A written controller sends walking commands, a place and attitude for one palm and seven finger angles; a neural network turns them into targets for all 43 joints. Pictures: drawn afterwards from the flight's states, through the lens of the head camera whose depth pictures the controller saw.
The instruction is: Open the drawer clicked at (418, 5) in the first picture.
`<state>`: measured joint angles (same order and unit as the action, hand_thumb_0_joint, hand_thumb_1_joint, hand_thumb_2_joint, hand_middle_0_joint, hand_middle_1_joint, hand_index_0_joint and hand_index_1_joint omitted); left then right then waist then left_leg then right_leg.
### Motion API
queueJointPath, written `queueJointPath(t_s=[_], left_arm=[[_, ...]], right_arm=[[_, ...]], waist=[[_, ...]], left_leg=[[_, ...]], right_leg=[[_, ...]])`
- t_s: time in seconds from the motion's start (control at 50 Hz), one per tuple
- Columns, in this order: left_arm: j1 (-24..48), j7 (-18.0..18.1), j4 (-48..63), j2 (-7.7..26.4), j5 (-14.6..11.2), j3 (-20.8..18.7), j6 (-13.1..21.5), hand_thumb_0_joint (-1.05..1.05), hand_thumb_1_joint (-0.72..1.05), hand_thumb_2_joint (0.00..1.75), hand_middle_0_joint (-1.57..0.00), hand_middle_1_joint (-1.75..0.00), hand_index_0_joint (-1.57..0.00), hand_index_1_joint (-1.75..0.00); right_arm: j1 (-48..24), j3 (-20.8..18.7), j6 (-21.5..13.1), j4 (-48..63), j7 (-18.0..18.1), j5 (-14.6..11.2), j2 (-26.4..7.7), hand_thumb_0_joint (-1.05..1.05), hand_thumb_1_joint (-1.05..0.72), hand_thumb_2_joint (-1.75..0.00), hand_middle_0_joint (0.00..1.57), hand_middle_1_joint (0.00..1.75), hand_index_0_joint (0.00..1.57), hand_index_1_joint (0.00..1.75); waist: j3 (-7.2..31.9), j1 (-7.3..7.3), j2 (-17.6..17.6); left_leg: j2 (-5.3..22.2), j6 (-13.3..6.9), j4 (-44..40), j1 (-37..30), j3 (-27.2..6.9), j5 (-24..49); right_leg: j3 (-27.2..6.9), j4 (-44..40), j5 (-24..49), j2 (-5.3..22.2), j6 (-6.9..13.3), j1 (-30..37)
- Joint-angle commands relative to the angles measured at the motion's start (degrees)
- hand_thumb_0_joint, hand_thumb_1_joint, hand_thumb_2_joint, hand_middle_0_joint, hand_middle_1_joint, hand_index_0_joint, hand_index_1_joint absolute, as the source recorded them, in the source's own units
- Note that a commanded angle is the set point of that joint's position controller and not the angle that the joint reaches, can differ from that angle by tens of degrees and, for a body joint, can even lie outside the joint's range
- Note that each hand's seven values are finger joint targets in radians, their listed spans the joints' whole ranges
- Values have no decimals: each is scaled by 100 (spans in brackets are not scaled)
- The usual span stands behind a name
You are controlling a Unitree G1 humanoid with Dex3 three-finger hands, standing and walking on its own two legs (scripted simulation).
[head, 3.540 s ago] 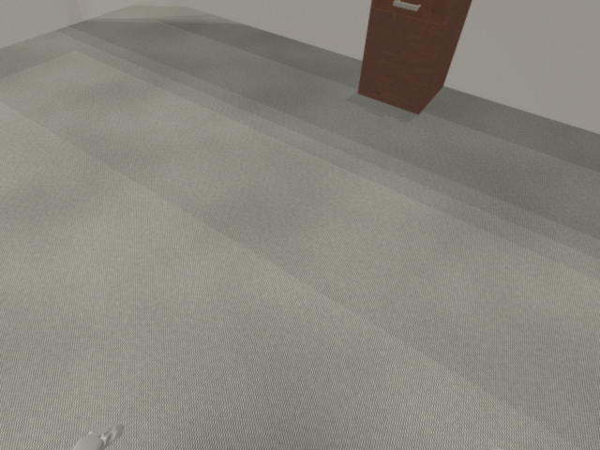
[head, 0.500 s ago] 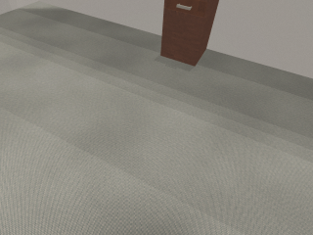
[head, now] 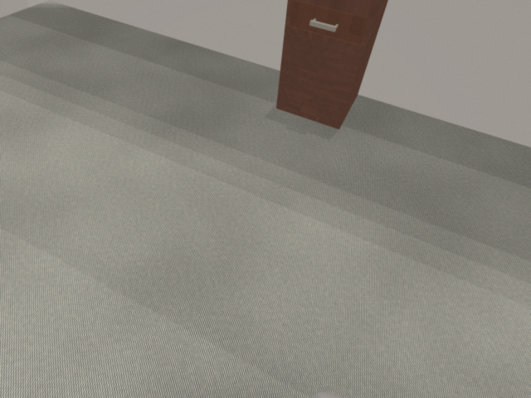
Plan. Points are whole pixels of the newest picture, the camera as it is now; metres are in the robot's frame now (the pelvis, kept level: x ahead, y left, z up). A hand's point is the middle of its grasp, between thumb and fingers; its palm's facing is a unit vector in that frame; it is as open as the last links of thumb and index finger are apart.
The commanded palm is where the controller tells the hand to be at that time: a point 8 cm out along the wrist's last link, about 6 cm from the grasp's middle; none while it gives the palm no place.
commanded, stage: walk to a spot facing it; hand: left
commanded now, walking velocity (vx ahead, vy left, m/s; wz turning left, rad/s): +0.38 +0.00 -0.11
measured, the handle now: (324, 24) +1.78 -0.20 -0.18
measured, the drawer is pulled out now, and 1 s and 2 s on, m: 0.00 0.00 0.00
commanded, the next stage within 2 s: turn to face it in 1.86 s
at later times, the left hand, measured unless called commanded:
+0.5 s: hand (210, 302) +0.31 +0.12 -0.16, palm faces +0.04 -0.97 -0.24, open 7.1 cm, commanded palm none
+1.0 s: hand (201, 241) +0.46 +0.17 -0.18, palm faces +0.04 -0.99 -0.17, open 7.3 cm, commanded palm none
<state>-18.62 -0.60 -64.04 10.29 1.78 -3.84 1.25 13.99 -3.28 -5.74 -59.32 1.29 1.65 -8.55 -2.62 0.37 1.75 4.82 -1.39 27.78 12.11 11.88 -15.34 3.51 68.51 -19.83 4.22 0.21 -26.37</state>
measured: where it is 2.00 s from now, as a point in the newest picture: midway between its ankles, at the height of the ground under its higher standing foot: (277, 234)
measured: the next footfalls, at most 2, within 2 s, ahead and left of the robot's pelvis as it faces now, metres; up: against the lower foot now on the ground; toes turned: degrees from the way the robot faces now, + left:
right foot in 0.30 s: +0.29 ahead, -0.16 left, +0.00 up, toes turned -11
left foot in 0.80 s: +0.52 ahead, +0.09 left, +0.00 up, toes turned +11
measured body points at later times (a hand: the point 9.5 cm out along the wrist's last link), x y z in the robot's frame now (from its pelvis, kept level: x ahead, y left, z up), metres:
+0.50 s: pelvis +0.24 -0.06 +0.00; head +0.25 -0.09 +0.45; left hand +0.31 +0.17 -0.14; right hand +0.21 -0.28 -0.17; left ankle +0.20 +0.09 -0.64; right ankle +0.25 -0.15 -0.74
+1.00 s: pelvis +0.46 -0.01 +0.00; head +0.49 +0.00 +0.45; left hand +0.46 +0.22 -0.16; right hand +0.51 -0.25 -0.15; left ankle +0.48 +0.08 -0.74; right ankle +0.44 -0.14 -0.65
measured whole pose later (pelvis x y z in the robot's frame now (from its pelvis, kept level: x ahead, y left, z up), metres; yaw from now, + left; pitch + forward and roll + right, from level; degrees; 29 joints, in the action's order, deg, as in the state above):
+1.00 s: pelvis +0.46 -0.01 +0.00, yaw -1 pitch -1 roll +0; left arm -16.5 -0.5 -63.1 9.7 1.7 -3.6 1.2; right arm 13.2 -3.5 -4.8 -59.7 1.2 1.3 -9.4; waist -3.3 1.0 1.5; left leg 2.5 -2.4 26.1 11.9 12.0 -13.4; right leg 3.4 66.5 -17.8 6.8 -0.9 -27.9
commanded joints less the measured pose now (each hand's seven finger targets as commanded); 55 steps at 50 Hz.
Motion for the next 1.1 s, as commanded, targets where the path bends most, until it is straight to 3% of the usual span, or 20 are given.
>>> queueJointPath(t_s=[0.0, 0.18, 0.22, 0.26, 0.28, 0.3, 0.32, 0.38, 0.42, 0.46, 0.56, 0.66, 0.7, 0.74, 0.76, 0.78, 0.8, 0.86, 0.94, 1.08], left_arm=[[140, -70, 515, 1, 23, -29, -3, 0, 90, 90, -20, -30, -20, -30], [1387, -118, 973, 69, -22, 6, 46, 0, 90, 90, -20, -30, -20, -30], [1107, -104, 904, 166, -13, -20, 97, 0, 90, 90, -20, -30, -20, -30], [-282, -64, 473, 486, 26, -119, 209, 0, 90, 90, -20, -30, -20, -30], [-1115, 11, 226, 1082, 77, -280, 292, 0, 90, 90, -20, -30, -20, -30], [-1555, 71, 119, 1675, -20, -396, 290, 0, 90, 90, -20, -30, -20, -30], [-1209, 109, 175, 1596, -109, -391, 243, 0, 90, 90, -20, -30, -20, -30], [-51, 122, 424, 733, -82, -126, 288, 0, 90, 90, -20, -30, -20, -30], [118, 121, 400, 434, -55, -14, 349, 0, 90, 90, -20, -30, -20, -30], [-26, 129, 372, 288, -23, -13, 403, 0, 90, 90, -20, -30, -20, -30], [-145, 127, 311, 470, -39, 10, 449, 0, 90, 90, -20, -30, -20, -30], [-491, 148, 150, 700, -31, -8, 418, 0, 90, 90, -20, -30, -20, -30], [-536, 151, 112, 759, -32, -25, 382, 0, 90, 90, -20, -30, -20, -30], [-438, 154, 101, 782, -55, -32, 363, 0, 90, 90, -20, -30, -20, -30], [-513, 129, 175, 614, -93, -30, 355, 0, 90, 90, -20, -30, -20, -30], [-674, 60, 313, 285, -157, 49, 343, 0, 90, 90, -20, -30, -20, -30], [-320, 86, 474, 476, -119, 31, 342, 0, 90, 90, -20, -30, -20, -30], [146, 2, 397, 318, -58, -7, 251, 0, 90, 90, -20, -30, -20, -30], [-208, -17, 309, 37, -10, -11, 37, 0, 90, 90, -20, -30, -20, -30], [908, -89, 818, 81, -17, -18, -40, 0, 90, 90, -20, -30, -20, -30]], right_arm=[[873, -20, 4, -221, 31, -36, -572, 0, -90, -90, 20, 30, 20, 30], [1322, -77, 92, -523, -11, 7, -703, 0, -90, -90, 20, 30, 20, 30], [1295, -90, 123, -540, -15, 3, -787, 0, -90, -90, 20, 30, 20, 30], [1148, -82, 129, -543, -35, -43, -813, 0, -90, -90, 20, 30, 20, 30], [1259, -45, 119, -467, -97, -110, -573, 0, -90, -90, 20, 30, 20, 30], [1418, 25, 111, -245, -100, -134, -305, 0, -90, -90, 20, 30, 20, 30], [1052, -20, 158, -190, -74, -142, -508, 0, -90, -90, 20, 30, 20, 30], [401, -30, 219, -130, -109, -61, -295, 0, -90, -90, 20, 30, 20, 30], [752, 3, 354, -266, -124, -16, -93, 0, -90, -90, 20, 30, 20, 30], [887, -31, 424, -283, -157, 4, -30, 0, -90, -90, 20, 30, 20, 30], [-1, -22, 419, 144, -287, -22, -143, 0, -90, -90, 20, 30, 20, 30], [-822, 17, 317, 452, -356, -42, -292, 0, -90, -90, 20, 30, 20, 30], [-788, -4, 283, 452, -339, -38, -390, 0, -90, -90, 20, 30, 20, 30], [226, -92, 219, 154, -265, -1, -677, 0, -90, -90, 20, 30, 20, 30], [1146, -202, 178, -76, -203, 56, -1133, 0, -90, -90, 20, 30, 20, 30], [1765, -351, 171, -240, -145, 68, -1790, 0, -90, -90, 20, 30, 20, 30], [1763, -298, 234, -266, -95, -10, -1749, 0, -90, -90, 20, 30, 20, 30], [575, -106, 154, 27, -47, -18, -964, 0, -90, -90, 20, 30, 20, 30], [433, -22, 61, -61, -8, -51, -659, 0, -90, -90, 20, 30, 20, 30], [794, -101, 88, -202, -31, -27, -768, 0, -90, -90, 20, 30, 20, 30]], waist=[[-164, -58, -675], [-516, -294, -916], [-320, -133, -880], [430, 550, -405], [1186, 865, 753], [1712, 756, 1823], [1377, 736, 1194], [-38, 254, 284], [-143, -68, 324], [-97, -186, 500], [-265, -103, 524], [-419, 142, 426], [-375, 80, 397], [130, -420, -120], [746, -773, -909], [1219, -831, -2363], [1168, -836, -1865], [110, -374, -754], [83, 17, -762], [-404, -143, -723]], left_leg=[[1356, -516, -1761, -560, -1006, 1157], [1303, -523, -1550, -1056, -482, 1854], [1291, -460, -1032, -1048, -372, 2538], [946, -183, 749, -619, -81, 3182], [505, 46, 2515, 699, 148, 1572], [-288, 232, 4232, 2005, -269, -1650], [-22, 74, 4867, 2203, -994, -1572], [532, 95, 4686, 2238, -1145, -370], [508, 178, 4199, 1897, -1025, -51], [494, 266, 3812, 1828, -901, 158], [521, 381, 2292, 2134, -707, 633], [336, 230, 1089, 1822, -476, 577], [194, 133, 782, 1426, -349, 353], [-102, 24, 216, -178, -195, 587], [520, -218, -115, -1533, -1071, 759], [1973, -778, -722, -2600, -3142, 1089], [2247, -1018, -1110, -2445, -3516, 900], [1751, -668, -1440, -777, -2317, 519], [1289, -513, -1706, -182, -1289, 765], [1271, -669, -1933, -514, -790, 747]], right_leg=[[-146, -237, 654, 375, -135, -983], [404, -3004, 908, 193, -52, -542], [574, -3303, 809, -44, 80, 166], [606, -3887, 1163, -264, 252, 2080], [-762, -4122, 1048, 938, 584, 3669], [-3050, -4849, 1448, 2266, 1124, 4455], [-3033, -5196, 875, 2269, 1211, 3891], [-1672, -5500, 788, 1752, 854, 1803], [-762, -5652, 1277, 1380, 654, 1294], [-342, -5701, 1538, 1188, 610, 1186], [-49, -5810, 1673, 1100, 707, 1608], [-158, -5576, 2112, 1283, 691, 2194], [-136, -5266, 2512, 1299, 664, 2320], [283, -3833, 3304, 992, 461, 1965], [620, -2408, 2501, 521, 185, 1196], [755, -530, -801, -300, -71, -291], [19, 320, -1324, -242, 41, -707], [-301, 520, -118, 414, 2, -846], [-181, -150, 436, 435, -115, -375], [109, -2220, 894, 504, -240, -647]])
